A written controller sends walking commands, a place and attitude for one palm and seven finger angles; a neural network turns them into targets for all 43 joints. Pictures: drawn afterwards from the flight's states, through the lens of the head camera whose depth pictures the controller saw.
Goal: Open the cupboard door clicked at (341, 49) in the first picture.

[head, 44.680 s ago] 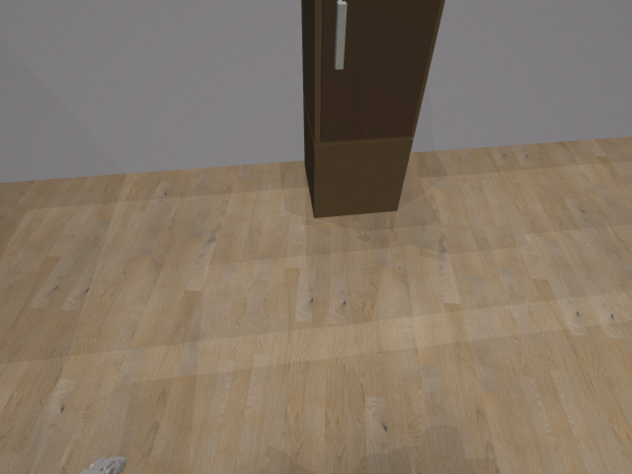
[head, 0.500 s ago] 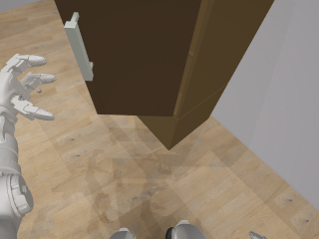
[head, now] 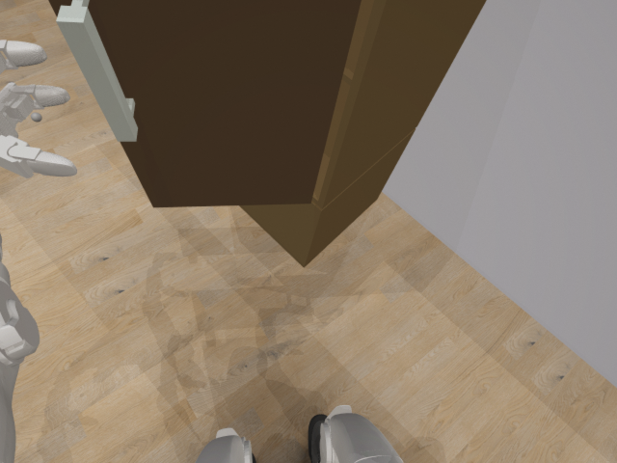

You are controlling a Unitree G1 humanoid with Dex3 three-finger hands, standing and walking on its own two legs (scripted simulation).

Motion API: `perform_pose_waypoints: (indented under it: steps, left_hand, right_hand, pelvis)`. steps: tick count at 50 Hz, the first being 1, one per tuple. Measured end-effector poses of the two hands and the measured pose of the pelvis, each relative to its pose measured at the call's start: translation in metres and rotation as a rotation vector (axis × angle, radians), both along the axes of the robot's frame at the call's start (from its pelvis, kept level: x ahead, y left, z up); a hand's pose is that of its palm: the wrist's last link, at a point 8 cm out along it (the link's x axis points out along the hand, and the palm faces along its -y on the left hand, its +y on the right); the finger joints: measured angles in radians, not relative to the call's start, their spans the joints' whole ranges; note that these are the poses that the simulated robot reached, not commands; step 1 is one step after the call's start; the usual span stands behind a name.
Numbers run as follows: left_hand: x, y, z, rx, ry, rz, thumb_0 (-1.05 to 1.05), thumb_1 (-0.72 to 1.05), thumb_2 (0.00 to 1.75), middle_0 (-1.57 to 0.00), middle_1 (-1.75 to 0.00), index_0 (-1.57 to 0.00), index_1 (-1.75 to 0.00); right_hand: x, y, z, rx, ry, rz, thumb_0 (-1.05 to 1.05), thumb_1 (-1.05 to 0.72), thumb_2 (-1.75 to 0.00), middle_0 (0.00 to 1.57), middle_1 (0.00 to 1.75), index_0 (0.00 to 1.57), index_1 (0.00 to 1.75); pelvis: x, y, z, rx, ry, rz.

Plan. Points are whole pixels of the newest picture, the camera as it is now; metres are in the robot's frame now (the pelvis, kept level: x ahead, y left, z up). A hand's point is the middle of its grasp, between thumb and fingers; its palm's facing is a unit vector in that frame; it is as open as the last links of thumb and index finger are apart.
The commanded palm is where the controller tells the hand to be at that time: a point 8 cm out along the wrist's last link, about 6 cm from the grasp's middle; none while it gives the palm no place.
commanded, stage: move the hooked fingers beside the handle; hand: left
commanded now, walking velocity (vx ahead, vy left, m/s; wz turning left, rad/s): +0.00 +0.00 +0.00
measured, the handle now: (107, 71) +0.59 +0.21 +0.09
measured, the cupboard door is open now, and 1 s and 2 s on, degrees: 50 50 50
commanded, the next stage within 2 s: slide the fingers in behind the handle in 0.96 s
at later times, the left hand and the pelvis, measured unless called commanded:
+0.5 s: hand (43, 101) +0.53 +0.27 +0.09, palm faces +0.00 -1.00 +0.00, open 14.0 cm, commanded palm +0.51 +0.31 +0.09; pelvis +0.01 +0.00 +0.00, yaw -1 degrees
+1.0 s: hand (48, 107) +0.52 +0.26 +0.10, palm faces +0.01 -1.00 -0.01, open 14.0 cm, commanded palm +0.51 +0.31 +0.09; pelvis +0.01 -0.01 +0.00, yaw +0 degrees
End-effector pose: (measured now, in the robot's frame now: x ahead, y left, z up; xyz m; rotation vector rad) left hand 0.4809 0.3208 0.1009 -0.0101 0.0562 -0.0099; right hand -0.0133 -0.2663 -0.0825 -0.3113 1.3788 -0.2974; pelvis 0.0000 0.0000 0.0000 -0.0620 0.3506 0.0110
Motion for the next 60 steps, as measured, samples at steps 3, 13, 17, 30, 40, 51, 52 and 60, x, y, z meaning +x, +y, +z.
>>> perform_pose_waypoints:
  steps: [3, 13, 17, 30, 40, 51, 52, 60]
  left_hand:
    - [0.008, 0.003, 0.000, 0.006, 0.001, 0.007, -0.01, -0.50, 0.30, -0.30, -1.20, -0.30, -1.20]
    - [0.029, 0.008, 0.001, 0.011, -0.001, -0.003, -0.01, -0.50, 0.30, -0.30, -1.20, -0.30, -1.20]
    - [0.033, 0.006, -0.005, 0.002, 0.005, -0.010, -0.01, -0.50, 0.30, -0.30, -1.20, -0.30, -1.19]
    - [0.027, 0.002, -0.004, 0.015, -0.016, 0.007, -0.01, -0.50, 0.30, -0.30, -1.20, -0.30, -1.19]
    - [0.018, -0.005, -0.003, 0.017, 0.001, 0.015, -0.01, -0.50, 0.30, -0.30, -1.20, -0.30, -1.20]
    - [0.018, -0.007, -0.004, 0.021, -0.004, 0.014, -0.01, -0.50, 0.30, -0.30, -1.20, -0.30, -1.20]
    - [0.019, -0.007, -0.004, 0.019, 0.000, 0.015, -0.01, -0.50, 0.30, -0.30, -1.20, -0.30, -1.20]
    - [0.024, -0.009, -0.004, 0.027, -0.011, -0.002, -0.01, -0.50, 0.30, -0.30, -1.20, -0.30, -1.20]
  right_hand:
    - [-0.007, 0.001, 0.001, -0.004, 0.025, -0.013, 0.00, -0.91, -0.90, 0.20, 0.30, 0.20, 0.30]
    - [-0.024, 0.004, 0.005, -0.015, 0.111, -0.038, 0.00, -0.91, -0.90, 0.20, 0.30, 0.20, 0.30]
    - [-0.025, 0.006, 0.006, -0.011, 0.127, -0.045, 0.00, -0.91, -0.90, 0.20, 0.30, 0.20, 0.30]
    - [-0.002, 0.009, 0.003, 0.024, 0.086, -0.036, 0.00, -0.91, -0.90, 0.20, 0.30, 0.20, 0.30]
    - [0.022, 0.003, -0.003, 0.030, 0.015, 0.001, 0.00, -0.91, -0.90, 0.20, 0.30, 0.20, 0.30]
    - [0.013, -0.007, -0.004, 0.002, 0.024, 0.007, 0.00, -0.91, -0.90, 0.20, 0.30, 0.20, 0.30]
    - [0.011, -0.008, -0.004, 0.000, 0.029, 0.005, 0.00, -0.91, -0.90, 0.20, 0.30, 0.20, 0.30]
    - [-0.013, -0.006, -0.001, -0.005, 0.085, -0.021, 0.00, -0.91, -0.90, 0.20, 0.30, 0.20, 0.30]
  pelvis:
    - [0.001, 0.000, -0.001, -0.003, 0.012, -0.002]
    - [0.004, 0.002, -0.004, -0.016, 0.051, 0.000]
    - [0.007, 0.003, -0.004, -0.018, 0.059, -0.004]
    - [0.016, 0.002, 0.000, -0.020, 0.044, -0.004]
    - [0.014, -0.002, 0.000, -0.013, 0.025, 0.002]
    - [0.005, -0.007, -0.004, -0.011, 0.032, 0.008]
    - [0.004, -0.007, -0.004, -0.011, 0.033, 0.008]
    - [0.002, -0.007, -0.005, -0.013, 0.046, 0.005]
